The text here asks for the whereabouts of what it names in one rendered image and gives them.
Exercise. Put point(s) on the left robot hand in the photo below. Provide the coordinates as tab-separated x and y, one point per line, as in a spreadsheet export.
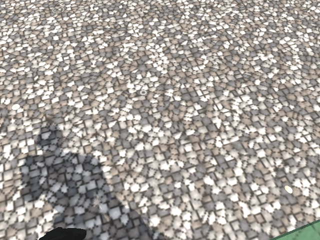
60	233

